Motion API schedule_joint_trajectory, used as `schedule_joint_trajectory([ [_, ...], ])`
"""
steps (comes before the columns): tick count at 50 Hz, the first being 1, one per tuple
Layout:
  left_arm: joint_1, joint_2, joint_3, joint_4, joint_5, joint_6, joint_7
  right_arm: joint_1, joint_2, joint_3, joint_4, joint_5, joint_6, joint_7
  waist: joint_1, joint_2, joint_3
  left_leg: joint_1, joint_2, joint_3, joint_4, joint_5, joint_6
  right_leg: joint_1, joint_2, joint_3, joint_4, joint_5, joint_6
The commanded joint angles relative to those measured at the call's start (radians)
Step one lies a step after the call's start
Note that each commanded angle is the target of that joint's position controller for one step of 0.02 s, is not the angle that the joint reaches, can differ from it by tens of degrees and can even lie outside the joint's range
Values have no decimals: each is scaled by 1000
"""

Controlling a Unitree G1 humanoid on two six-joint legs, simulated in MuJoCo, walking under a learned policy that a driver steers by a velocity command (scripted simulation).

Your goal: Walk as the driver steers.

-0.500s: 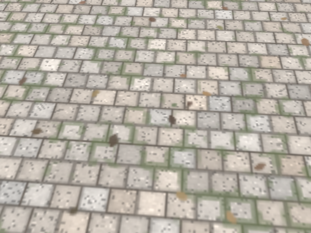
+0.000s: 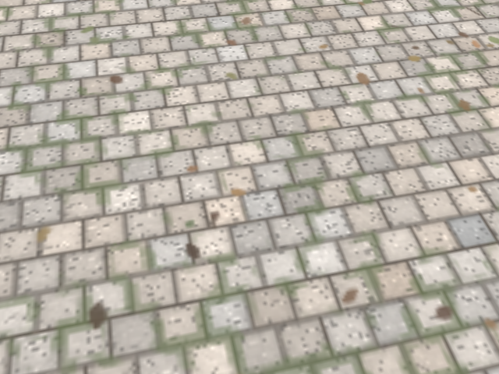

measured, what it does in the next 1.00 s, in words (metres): walks ahead: right foot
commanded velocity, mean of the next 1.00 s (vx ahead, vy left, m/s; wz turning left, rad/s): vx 0.08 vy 0.00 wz -0.09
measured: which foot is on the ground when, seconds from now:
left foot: down 0.00-1.00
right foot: up 0.00-0.22, down 0.24-0.98, up 1.00-1.00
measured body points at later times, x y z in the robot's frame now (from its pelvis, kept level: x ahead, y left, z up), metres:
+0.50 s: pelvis +0.03 -0.04 +0.00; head +0.03 -0.05 +0.45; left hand +0.17 +0.20 -0.11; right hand +0.11 -0.31 -0.13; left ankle +0.07 +0.11 -0.74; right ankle +0.00 -0.14 -0.74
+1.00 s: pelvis +0.10 +0.00 -0.01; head +0.11 +0.02 +0.44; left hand +0.14 +0.28 -0.15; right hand +0.19 -0.28 -0.12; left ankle +0.12 +0.10 -0.74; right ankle +0.00 -0.14 -0.72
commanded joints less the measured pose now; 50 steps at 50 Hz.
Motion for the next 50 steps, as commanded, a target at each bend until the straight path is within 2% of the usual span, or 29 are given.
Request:
schedule_joint_trajectory([
  [1,83,56,19,-48,-3,9,2,-25,-134,-27,-53,-1,13,-6,27,171,-116,155,207,-187,-167,249,196,-31,-54,-36,-5,67,28],
  [5,39,19,-5,-63,9,-4,-4,-4,-155,-33,-35,8,21,-8,-8,214,-160,192,226,-153,-161,269,219,87,-92,-82,-297,90,18],
  [8,40,39,-3,-54,7,-7,-14,22,-178,-37,-17,19,28,-4,-22,222,-161,199,248,-181,-151,180,220,166,-95,-107,-470,159,-5],
  [10,85,29,-2,-26,11,-9,-24,12,-169,-29,-8,31,33,-1,13,202,-138,136,225,-160,-121,95,182,287,-76,-139,-691,309,-44],
  [11,83,41,-1,-26,18,-9,-25,53,-151,-22,12,36,31,1,13,181,-125,84,200,-145,-106,28,130,356,-86,-115,-775,365,-74],
  [12,87,89,6,-39,31,-8,-21,74,-113,-9,13,20,23,9,-3,72,-139,8,150,-93,-16,-79,52,432,-208,31,-809,434,-121],
  [13,28,136,11,-47,41,-5,-19,93,-49,6,1,-1,11,13,-66,-157,-116,-10,36,37,43,-224,-26,321,-333,159,-826,435,-206],
  [14,-14,63,-8,-61,50,-19,-28,33,-90,0,1,-9,9,9,-25,-147,-86,78,41,6,54,-224,-50,193,-341,174,-870,308,-242],
  [15,-39,23,-21,-55,53,-34,-33,17,-97,-3,6,-6,9,9,-36,-125,-56,113,42,0,18,-132,-53,177,-283,125,-866,217,-202],
  [16,-27,26,-19,-42,51,-46,-35,15,-92,-2,21,-8,10,6,-30,-123,-48,134,43,0,-6,-59,-57,181,-236,83,-851,191,-159],
  [18,0,34,-20,-22,43,-62,-36,42,-117,-7,40,-7,14,2,-29,-124,-28,162,63,-21,-31,11,-60,171,-215,65,-843,229,-128],
  [20,36,18,-27,-9,40,-63,-34,61,-123,-8,66,4,12,4,-23,-67,-17,172,64,-17,-33,-2,-52,174,-193,44,-833,230,-113],
  [23,43,25,-24,0,33,-64,-30,59,-111,-7,96,2,9,3,-19,-18,-15,174,66,-20,-40,31,-55,198,-181,29,-807,301,-115],
  [27,54,15,-23,14,29,-61,-28,68,-112,-7,137,9,7,0,-16,20,-38,191,70,-22,-38,74,-58,237,-167,9,-781,411,-117],
  [35,75,7,-18,63,23,-59,-29,67,-117,-10,204,15,18,-13,-16,29,-59,220,73,-22,-21,127,-49,267,-147,-24,-758,532,-110],
  [36,95,5,-17,80,22,-57,-28,80,-107,-7,217,15,21,-14,-15,17,-78,226,57,-1,-11,48,-48,275,-142,-26,-775,432,-114],
  [37,105,18,-12,90,18,-54,-26,77,-102,-7,224,18,24,-15,-10,-5,-60,195,28,30,23,-73,-47,267,-145,-9,-801,270,-130],
  [38,113,49,-1,92,12,-50,-23,58,-102,-9,221,23,22,-15,6,-46,-24,122,-5,71,89,-205,-44,261,-173,46,-843,62,-163],
  [39,130,76,7,92,7,-50,-22,17,-102,-9,202,28,15,-12,28,-91,31,12,-18,84,156,-269,-33,266,-239,148,-910,-123,-208],
  [40,146,100,14,95,2,-56,-19,-28,-103,-8,177,35,2,-7,44,-132,86,-80,-2,67,215,-289,-12,268,-317,261,-972,-215,-256],
  [41,162,108,17,104,1,-68,-15,-61,-104,-8,157,44,-16,0,54,-151,126,-149,33,25,278,-311,13,277,-374,339,-1005,-206,-291],
  [42,169,99,16,111,4,-81,-13,-66,-108,-10,149,52,-32,10,51,-155,142,-222,63,-5,326,-353,36,327,-406,368,-1008,-132,-310],
  [43,166,88,15,113,2,-91,-14,-59,-110,-11,148,57,-48,21,45,-140,138,-265,86,-20,325,-382,55,383,-418,355,-996,-47,-312],
  [45,127,90,17,108,-12,-95,-19,-24,-102,-9,163,58,-71,42,18,-87,95,-166,85,6,187,-308,72,396,-374,244,-960,107,-273],
  [47,66,99,19,98,-17,-86,-25,134,-102,-21,241,46,-73,50,-65,-70,11,197,0,96,29,-54,47,231,-279,93,-876,233,-218],
  [48,62,77,12,96,-9,-88,-26,234,-127,-36,280,40,-66,48,-105,-50,-32,363,-18,84,30,-31,39,142,-233,38,-782,306,-188],
  [49,35,13,-9,80,3,-94,-29,355,-195,-57,299,38,-64,39,-154,110,-66,489,147,-155,-89,-143,93,20,-134,-82,-478,308,-118],
  [50,53,-33,-18,37,-2,-113,-22,441,-299,-75,305,32,-68,44,-150,371,-116,603,377,-636,-272,-289,253,-199,-12,-108,-164,2,-62],
])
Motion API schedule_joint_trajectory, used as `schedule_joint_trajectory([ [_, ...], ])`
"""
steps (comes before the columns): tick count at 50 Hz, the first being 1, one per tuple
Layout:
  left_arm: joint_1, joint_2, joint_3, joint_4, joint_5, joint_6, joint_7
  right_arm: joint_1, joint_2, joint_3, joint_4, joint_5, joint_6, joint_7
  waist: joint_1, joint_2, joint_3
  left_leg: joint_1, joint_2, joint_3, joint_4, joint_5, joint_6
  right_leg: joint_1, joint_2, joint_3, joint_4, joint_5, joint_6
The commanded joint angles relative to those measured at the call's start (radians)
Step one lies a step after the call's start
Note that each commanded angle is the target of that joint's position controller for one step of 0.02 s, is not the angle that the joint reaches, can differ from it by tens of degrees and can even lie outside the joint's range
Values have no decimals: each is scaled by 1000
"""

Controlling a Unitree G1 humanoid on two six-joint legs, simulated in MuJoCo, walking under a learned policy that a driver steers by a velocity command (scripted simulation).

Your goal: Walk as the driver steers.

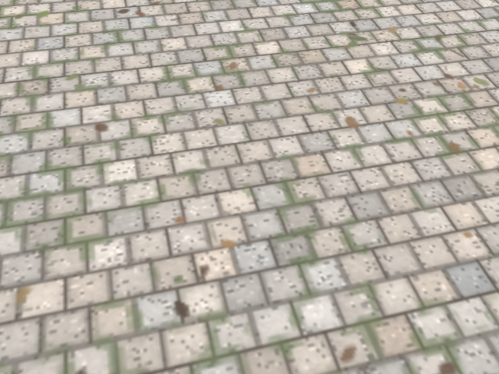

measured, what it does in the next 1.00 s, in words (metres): walks ahead: right foot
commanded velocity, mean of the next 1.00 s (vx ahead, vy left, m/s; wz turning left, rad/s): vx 0.45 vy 0.00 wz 0.11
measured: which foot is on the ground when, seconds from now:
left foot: down 0.00-0.50, up 0.52-1.00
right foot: up 0.00-0.46, down 0.48-1.00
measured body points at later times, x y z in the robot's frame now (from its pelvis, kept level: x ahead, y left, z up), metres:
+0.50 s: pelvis +0.25 -0.02 -0.01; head +0.29 -0.02 +0.43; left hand +0.49 +0.21 -0.09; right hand +0.17 -0.29 -0.15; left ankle +0.02 +0.10 -0.71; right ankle +0.38 -0.11 -0.73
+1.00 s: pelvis +0.53 +0.02 -0.01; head +0.56 +0.03 +0.44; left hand +0.51 +0.30 -0.15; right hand +0.76 -0.19 -0.10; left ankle +0.67 +0.14 -0.72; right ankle +0.38 -0.11 -0.73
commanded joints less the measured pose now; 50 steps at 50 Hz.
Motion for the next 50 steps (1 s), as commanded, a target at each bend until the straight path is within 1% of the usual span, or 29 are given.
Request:
schedule_joint_trajectory([
  [1,-123,76,10,-137,-26,-59,5,276,-196,-37,38,-14,-14,1,-123,236,-26,477,393,-758,-403,-261,250,-633,37,76,547,-133,-17],
  [2,-126,98,14,-132,-39,-70,-1,198,-144,-23,10,-11,-21,-2,-92,183,50,425,361,-645,-401,-258,216,-686,-15,83,579,-31,-43],
  [4,-147,101,21,-118,-17,-76,-3,119,-109,-9,-22,-16,-21,0,-58,118,87,354,290,-461,-418,-88,156,-673,-89,42,521,142,-56],
  [5,-153,98,25,-117,-7,-72,-9,120,-86,1,-23,-22,-17,0,-50,121,76,326,250,-376,-426,16,133,-624,-107,28,486,196,-52],
  [7,-157,66,21,-116,2,-63,-20,160,-91,4,-12,-21,-11,-5,-47,132,59,317,216,-278,-432,218,131,-597,-110,-11,440,255,-29],
  [10,-246,39,12,-150,3,-53,-21,190,-122,2,-8,-25,-2,-21,-58,99,75,302,203,-200,-450,390,142,-627,-107,-40,303,334,8],
  [14,-395,11,-7,-193,-5,-62,-36,227,-130,5,-9,-20,6,-36,-95,108,108,247,173,-124,-492,361,125,-539,-72,-84,48,500,13],
  [18,-493,17,-12,-227,-12,-72,-59,288,-130,1,11,-9,17,-39,-103,105,143,339,224,-118,-470,388,132,-536,-49,-79,-70,509,-19],
  [20,-492,38,-7,-233,-11,-78,-69,280,-142,-7,8,-7,24,-41,-71,114,121,407,250,-110,-409,527,120,-505,-34,-79,-100,456,-51],
  [21,-456,60,2,-225,-9,-79,-70,267,-155,-13,1,-9,27,-43,-41,130,81,432,255,-105,-352,687,110,-439,-11,-90,-101,421,-69],
  [22,-382,89,16,-206,-7,-77,-66,257,-170,-19,-4,-12,33,-44,5,153,18,450,251,-98,-257,874,100,-333,21,-110,-90,384,-90],
  [23,-223,127,38,-158,-9,-74,-58,239,-165,-18,-11,-17,43,-45,90,153,-82,417,216,-68,-74,988,78,-131,51,-134,-107,393,-122],
  [24,-35,169,54,-110,-1,-68,-45,230,-144,-7,-30,-26,45,-45,167,124,-207,210,181,-60,182,812,52,194,-49,-26,-64,394,-171],
  [25,73,266,74,-76,20,-66,-43,370,5,35,-50,-30,27,-31,102,-141,-389,-208,-11,-48,611,175,-12,603,-333,473,-115,181,-347],
  [26,74,175,48,-66,14,-63,-44,345,-42,27,-27,-9,-4,-19,120,-157,-443,-334,-56,-196,761,-285,-1,596,-392,737,-302,48,-368],
  [27,-30,135,30,-72,6,-65,-43,220,-134,-1,-78,23,-23,-14,102,-125,-227,-428,10,-186,804,-236,18,429,-350,582,-337,19,-300],
  [28,-120,106,20,-84,6,-68,-43,146,-137,-2,-101,29,-31,-18,69,-46,-113,-414,66,-156,759,-136,25,249,-310,434,-371,94,-267],
  [29,-177,78,11,-86,13,-74,-49,122,-121,-5,-104,16,-28,-25,32,8,-41,-375,104,-137,689,-69,18,103,-267,325,-405,198,-246],
  [30,-209,57,5,-85,23,-82,-53,149,-104,-9,-98,4,-15,-30,-9,-16,-22,-304,137,-145,638,-22,14,10,-228,244,-435,264,-228],
  [32,-219,54,5,-66,20,-92,-57,197,-53,-3,-85,-1,14,-33,-43,-33,-13,-239,154,-137,590,0,-4,-82,-206,161,-484,315,-235],
  [35,-183,90,14,-28,29,-103,-43,121,-56,-6,-122,-3,37,-39,-40,-26,41,-327,169,-143,482,107,-34,-116,-206,61,-532,363,-239],
  [37,-152,105,17,-9,31,-102,-31,62,-59,-9,-146,-7,34,-35,-20,-16,52,-372,157,-154,367,234,-40,-84,-196,2,-536,396,-222],
  [40,-133,123,17,3,27,-100,-19,-36,-42,-2,-181,-7,23,-20,16,-2,63,-336,120,-111,171,389,-35,-57,-179,-94,-542,430,-187],
  [42,-96,135,19,22,20,-94,-14,-100,-29,6,-210,-6,21,-9,44,8,77,-345,108,-89,98,417,-28,6,-199,-122,-541,434,-181],
  [45,-51,140,23,47,11,-72,-11,-170,-30,10,-262,-4,21,10,67,17,93,-416,99,-78,32,347,-4,166,-245,-146,-484,490,-166],
  [47,-78,154,27,42,9,-46,-2,-174,-45,3,-294,-12,20,28,45,-2,89,-396,65,-33,-1,247,17,222,-257,-177,-371,756,-139],
  [48,-95,172,31,32,8,-34,6,-136,-66,-7,-299,-16,20,35,20,-28,49,-328,29,2,2,197,30,234,-254,-191,-281,963,-121],
  [49,-108,181,33,22,9,-21,15,-41,-98,-25,-285,-17,18,39,-27,-46,-17,-209,-15,30,-3,176,45,229,-238,-203,-144,1107,-99],
  [50,-121,174,29,9,9,-11,23,106,-146,-54,-251,-15,16,34,-99,-26,-96,-18,-62,37,-68,259,73,170,-191,-230,60,1108,-60],
])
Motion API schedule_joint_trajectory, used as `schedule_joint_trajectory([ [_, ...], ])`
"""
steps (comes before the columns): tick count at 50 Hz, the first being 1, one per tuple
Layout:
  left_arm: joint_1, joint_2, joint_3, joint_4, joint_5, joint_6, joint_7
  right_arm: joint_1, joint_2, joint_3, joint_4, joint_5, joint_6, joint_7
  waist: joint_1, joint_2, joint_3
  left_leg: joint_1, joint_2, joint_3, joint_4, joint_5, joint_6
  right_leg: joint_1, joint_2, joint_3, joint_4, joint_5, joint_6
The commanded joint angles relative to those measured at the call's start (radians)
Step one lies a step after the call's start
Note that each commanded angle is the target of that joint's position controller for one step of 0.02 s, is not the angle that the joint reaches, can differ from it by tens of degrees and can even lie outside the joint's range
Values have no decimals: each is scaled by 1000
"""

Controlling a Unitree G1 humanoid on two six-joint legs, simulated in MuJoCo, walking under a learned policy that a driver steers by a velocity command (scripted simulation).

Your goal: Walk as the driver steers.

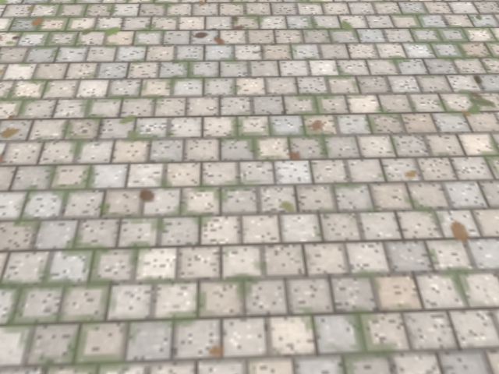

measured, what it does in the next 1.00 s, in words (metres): walks ahead, turning left: left foot, then right foot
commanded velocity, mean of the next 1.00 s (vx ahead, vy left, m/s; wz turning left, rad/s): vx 0.08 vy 0.00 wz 0.39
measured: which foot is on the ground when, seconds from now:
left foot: up 0.00-0.00, down 0.02-0.52, up 0.54-0.84, down 0.86-1.00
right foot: down 0.00-0.00, up 0.02-0.50, down 0.52-1.00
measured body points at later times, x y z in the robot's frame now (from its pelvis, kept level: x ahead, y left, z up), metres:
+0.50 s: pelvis +0.16 +0.00 +0.01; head +0.19 +0.01 +0.46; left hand +0.24 +0.31 -0.09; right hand +0.38 -0.24 -0.08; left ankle +0.15 +0.09 -0.72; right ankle +0.24 -0.12 -0.72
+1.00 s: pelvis +0.17 +0.01 +0.01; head +0.18 +0.02 +0.46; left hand +0.16 +0.29 -0.11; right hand +0.41 -0.17 -0.09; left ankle +0.11 +0.11 -0.72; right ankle +0.24 -0.12 -0.72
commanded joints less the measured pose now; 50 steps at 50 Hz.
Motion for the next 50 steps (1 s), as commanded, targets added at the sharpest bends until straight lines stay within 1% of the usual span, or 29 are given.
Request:
schedule_joint_trajectory([
  [1,-14,160,24,-93,15,10,23,301,-264,-98,-14,-5,-7,-17,-174,35,-225,531,34,-130,-47,331,104,-260,-145,9,650,765,-19],
  [2,126,19,-21,-121,53,-18,-1,260,-355,-104,-42,-16,-1,-28,-43,274,-373,905,318,-605,-2,682,327,-678,62,96,1034,-246,54],
  [3,74,121,-5,-107,20,-45,-17,309,-282,-90,-70,-16,5,-28,-136,120,-542,947,342,-708,-80,595,365,-720,53,301,1144,-272,38],
  [4,-35,148,5,-143,-17,-52,-20,245,-237,-79,-85,-15,7,-30,-143,68,-417,851,290,-560,-104,538,311,-783,-1,310,1119,-184,15],
  [5,-83,137,2,-157,-13,-50,-9,181,-201,-71,-93,3,12,-35,-114,-16,-280,694,237,-458,-133,466,261,-800,-43,286,1039,-99,11],
  [6,-102,143,8,-155,2,-37,4,129,-175,-63,-107,6,19,-41,-84,-41,-192,537,204,-401,-170,431,236,-766,-69,279,974,-52,17],
  [7,-90,152,15,-162,6,-19,10,104,-167,-60,-119,-9,24,-46,-48,-16,-162,418,182,-376,-202,419,229,-690,-81,286,934,-23,19],
  [9,-52,126,14,-166,13,5,16,84,-181,-65,-135,-21,27,-48,-13,16,-150,308,150,-333,-227,453,228,-622,-66,272,853,2,34],
  [12,-68,105,9,-180,21,17,27,96,-209,-76,-144,-9,36,-65,-14,34,-180,298,125,-310,-210,471,212,-627,-42,272,708,80,66],
  [17,-174,107,10,-217,11,32,24,95,-211,-77,-166,1,77,-94,-48,79,-167,290,84,-373,-210,81,148,-619,-13,299,520,194,83],
  [19,-206,109,11,-231,8,27,20,100,-210,-77,-171,-2,87,-98,-59,105,-143,296,79,-417,-204,-2,141,-608,2,309,450,185,80],
  [22,-210,121,16,-240,4,8,10,105,-204,-77,-181,-2,96,-98,-62,132,-140,347,85,-484,-150,85,135,-560,23,317,343,135,66],
  [24,-163,129,24,-230,1,-6,2,80,-196,-73,-196,9,101,-99,-30,139,-147,370,64,-515,-98,139,107,-466,24,306,171,197,41],
  [25,-126,141,31,-218,2,-12,-2,71,-184,-69,-204,15,105,-100,-11,128,-145,338,29,-503,-62,85,73,-367,-6,302,44,326,21],
  [26,-104,200,45,-222,19,-10,2,112,-136,-54,-209,3,105,-100,-34,16,-182,255,-31,-426,67,-138,22,-234,-178,425,26,452,-41],
  [27,-147,273,59,-229,45,6,7,178,-105,-48,-226,1,97,-98,-109,-276,-137,39,-209,-234,242,-558,-44,-160,-358,656,20,753,-203],
  [28,-112,211,49,-232,48,9,4,178,-194,-69,-218,-18,85,-95,-64,-287,-158,-29,-173,-207,481,-674,-99,-162,-444,765,14,823,-318],
  [29,-130,168,37,-246,36,9,5,180,-233,-84,-197,-9,85,-92,-60,-196,-151,-38,-148,-220,592,-612,-116,-170,-399,669,41,806,-305],
  [31,-174,132,27,-250,12,16,4,167,-200,-81,-170,-4,107,-102,-63,-135,-115,-51,-133,-211,647,-512,-147,-185,-287,514,66,735,-226],
  [34,-174,131,22,-238,13,32,5,134,-124,-55,-183,5,116,-97,-60,-178,-105,21,-126,-145,533,-444,-168,-215,-219,405,46,724,-217],
  [37,-174,138,23,-230,12,43,6,91,-86,-34,-197,-2,113,-90,-37,-230,-126,155,-73,-85,276,-431,-170,-217,-211,372,49,698,-220],
  [39,-146,160,29,-218,7,49,2,81,-98,-36,-196,3,112,-85,-15,-252,-125,222,-63,-59,146,-394,-162,-214,-229,396,50,667,-232],
  [41,-149,164,25,-209,-4,51,-1,116,-103,-40,-173,2,110,-81,-35,-232,-111,311,-68,-38,-50,-268,-135,-240,-223,401,69,594,-219],
  [43,-101,138,13,-184,-10,41,-5,134,-123,-42,-162,-11,107,-80,-42,-178,-98,473,-43,-79,-231,-75,-80,-337,-193,389,79,450,-138],
  [44,-89,105,0,-187,17,28,-13,150,-175,-50,-172,-22,108,-89,-27,-57,-136,573,81,-206,-202,108,-40,-411,-141,333,157,312,-69],
  [45,-58,47,-15,-188,28,15,-19,102,-191,-49,-162,-33,109,-86,32,134,-133,477,151,-252,-171,93,34,-398,-57,234,150,139,-7],
  [46,-117,78,-12,-182,37,16,-16,68,-112,-32,-174,-35,98,-74,-9,105,-109,376,127,-250,-195,-84,49,-320,-63,235,137,163,29],
  [47,-150,98,-6,-178,33,18,-14,69,-86,-24,-164,-42,89,-67,-20,85,-74,348,83,-224,-201,-185,19,-308,-58,231,134,213,40],
  [50,-136,105,-2,-154,25,30,-2,96,-108,-25,-142,-34,66,-67,-23,90,-10,298,49,-200,-202,-195,-20,-301,-61,237,132,264,34],
])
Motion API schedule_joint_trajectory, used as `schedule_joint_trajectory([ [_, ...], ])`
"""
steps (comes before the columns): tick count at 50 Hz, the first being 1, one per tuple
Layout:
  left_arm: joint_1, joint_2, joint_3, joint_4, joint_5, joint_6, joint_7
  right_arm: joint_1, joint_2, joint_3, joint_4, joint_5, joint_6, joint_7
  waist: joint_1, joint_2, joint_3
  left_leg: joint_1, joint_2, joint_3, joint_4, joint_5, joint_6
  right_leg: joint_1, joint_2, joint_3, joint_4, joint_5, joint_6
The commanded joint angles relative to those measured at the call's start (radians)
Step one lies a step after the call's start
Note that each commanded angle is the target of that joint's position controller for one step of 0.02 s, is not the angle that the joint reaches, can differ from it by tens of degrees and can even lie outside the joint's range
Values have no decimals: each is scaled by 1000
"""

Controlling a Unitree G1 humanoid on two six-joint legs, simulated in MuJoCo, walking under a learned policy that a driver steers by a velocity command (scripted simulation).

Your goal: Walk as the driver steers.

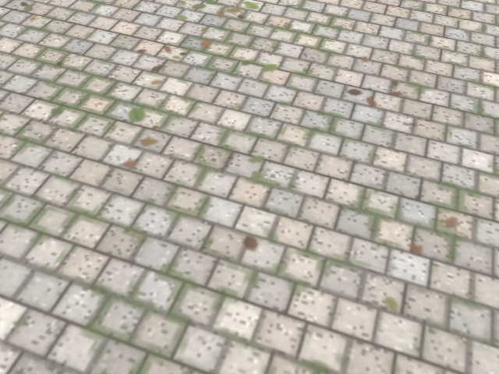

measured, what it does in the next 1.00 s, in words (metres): walks ahead: right foot, then left foot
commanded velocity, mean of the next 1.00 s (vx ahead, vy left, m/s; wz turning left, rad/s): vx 0.38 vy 0.00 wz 0.00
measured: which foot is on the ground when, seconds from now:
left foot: down 0.00-0.30, up 0.32-0.80, down 0.82-1.00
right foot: down 0.00-0.04, up 0.06-0.28, down 0.30-0.82, up 0.84-1.00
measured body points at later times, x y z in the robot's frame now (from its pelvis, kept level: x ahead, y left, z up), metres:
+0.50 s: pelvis +0.12 -0.06 +0.01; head +0.13 -0.08 +0.46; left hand +0.14 +0.21 -0.11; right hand +0.25 -0.33 -0.10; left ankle +0.14 +0.11 -0.66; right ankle +0.07 -0.13 -0.74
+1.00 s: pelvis +0.40 -0.01 +0.00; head +0.42 -0.01 +0.45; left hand +0.49 +0.27 -0.12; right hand +0.50 -0.28 -0.11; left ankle +0.44 +0.07 -0.74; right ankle +0.36 -0.16 -0.65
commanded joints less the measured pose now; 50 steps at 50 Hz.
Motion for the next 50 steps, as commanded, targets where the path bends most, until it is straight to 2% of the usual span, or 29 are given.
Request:
schedule_joint_trajectory([
  [1,-14,114,28,-38,-3,-9,10,5,-124,-29,-46,3,-33,-4,-13,140,-23,-46,101,-114,-154,-14,50,37,0,-9,-23,34,-3],
  [2,-14,106,28,-28,-9,-10,11,22,-134,-32,-41,8,-30,-9,-25,146,-12,-45,104,-133,-175,-162,63,8,26,-41,16,-39,-7],
  [4,-52,108,33,-40,-24,-20,9,76,-203,-52,-34,20,-23,-15,-68,209,57,-30,196,-289,-273,-450,141,-156,65,-91,156,-175,-22],
  [5,-84,114,36,-58,-33,-31,5,102,-218,-57,-29,24,-26,-19,-87,230,96,-32,253,-380,-316,-492,184,-222,46,-69,228,-207,-40],
  [7,-105,124,45,-76,-49,-54,-9,132,-206,-56,-14,27,-48,-23,-93,240,122,47,329,-474,-341,-410,238,-371,-15,-2,368,-290,-81],
  [10,-88,103,38,-61,-50,-82,-36,82,-189,-55,-23,45,-61,-17,-67,161,77,97,286,-355,-319,-213,210,-319,-35,-17,239,-235,-115],
  [12,-15,96,37,-22,-43,-89,-48,35,-202,-59,-30,52,-56,-8,-19,142,20,-11,217,-229,-278,-91,179,-65,16,-79,87,-43,-104],
  [14,139,114,50,45,-39,-82,-48,37,-165,-50,-25,45,-53,-3,47,111,-29,-144,162,-155,-168,-86,142,200,66,-109,20,61,-81],
  [15,227,145,60,61,-41,-81,-40,28,-113,-33,-30,37,-58,0,84,36,-42,-233,103,-88,8,-79,94,310,-17,12,-38,-2,-107],
  [16,309,277,83,58,-36,-82,-32,40,-41,-12,-74,22,-74,-1,83,-251,-89,-414,-14,40,385,-210,9,422,-269,410,-192,-129,-227],
  [17,302,281,82,51,-20,-90,-40,41,-109,-33,-90,55,-91,-9,80,-256,-69,-554,-28,-39,581,-315,4,386,-370,711,-322,-381,-345],
  [18,218,224,64,27,-22,-97,-40,29,-165,-48,-81,76,-102,-9,50,-150,32,-632,45,-73,655,-225,28,331,-359,650,-330,-469,-329],
  [19,167,182,52,12,-22,-99,-36,20,-171,-50,-67,71,-107,-5,33,-111,71,-644,81,-56,654,-119,44,296,-308,538,-327,-408,-290],
  [21,129,156,38,0,-16,-96,-34,13,-154,-54,-49,44,-111,1,11,-73,70,-597,125,-38,585,24,46,256,-230,364,-338,-181,-240],
  [22,136,148,34,0,-15,-94,-32,16,-141,-53,-44,40,-110,7,7,-79,56,-562,131,-24,562,73,40,244,-201,302,-347,-87,-227],
  [27,190,154,30,23,-20,-84,-18,-79,-94,-40,-75,36,-104,17,22,-41,46,-568,121,31,367,233,-11,255,-159,125,-359,302,-230],
  [32,251,166,29,48,-28,-71,-4,-246,-67,-22,-123,46,-120,43,68,-42,95,-471,83,74,105,393,-13,221,-150,54,-387,293,-224],
  [36,280,175,37,70,-36,-55,-2,-314,-82,-21,-154,52,-133,66,55,-47,113,-471,61,69,16,333,33,336,-207,54,-327,416,-223],
  [38,264,200,47,66,-35,-49,3,-260,-118,-35,-144,47,-135,67,3,-77,49,-362,20,91,3,263,70,388,-215,43,-226,708,-205],
  [39,255,214,53,64,-32,-44,5,-177,-149,-50,-123,46,-132,60,-47,-98,-20,-245,-12,112,7,231,94,401,-206,33,-118,896,-195],
  [40,234,210,51,56,-27,-36,6,-14,-188,-70,-76,46,-128,49,-136,-90,-125,-20,-26,128,-20,270,128,348,-167,-1,71,979,-170],
  [41,228,181,38,31,-11,-37,9,178,-237,-84,-33,33,-120,34,-206,-32,-273,339,129,-40,43,274,186,107,-132,-3,351,715,-146],
  [42,381,23,-7,17,-12,-56,-5,232,-311,-97,-7,24,-122,39,-112,257,-440,702,398,-560,-31,32,360,-303,80,7,745,-122,-80],
  [43,310,125,15,32,-39,-82,-15,240,-203,-72,0,30,-118,35,-162,210,-441,662,408,-717,-177,-98,345,-414,77,134,865,-314,-89],
  [44,193,182,35,-17,-72,-95,-19,150,-176,-59,-2,33,-117,29,-148,169,-234,499,380,-541,-211,-80,292,-485,22,114,880,-251,-98],
  [45,129,172,31,-35,-73,-100,-15,79,-157,-52,-5,30,-118,28,-114,70,-134,329,345,-404,-242,18,261,-455,-31,86,828,-159,-100],
  [46,107,156,35,-36,-59,-95,-11,32,-132,-46,-1,21,-125,32,-78,34,-67,199,305,-307,-278,114,244,-419,-61,75,767,-105,-93],
  [47,140,145,39,-26,-53,-80,-9,4,-112,-41,4,10,-136,34,-38,70,-58,120,276,-229,-311,163,229,-350,-93,87,730,-65,-89],
  [50,178,92,35,-14,-51,-37,-2,-14,-113,-47,42,17,-160,38,-2,89,-12,-7,258,-96,-390,217,231,-307,-112,89,667,-34,-62],
])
